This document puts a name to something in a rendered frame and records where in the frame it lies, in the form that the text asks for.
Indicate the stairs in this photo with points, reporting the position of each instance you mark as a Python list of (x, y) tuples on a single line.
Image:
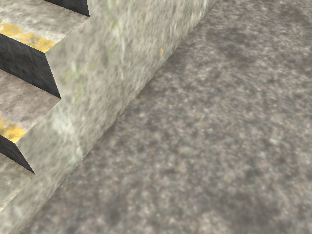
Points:
[(68, 70)]

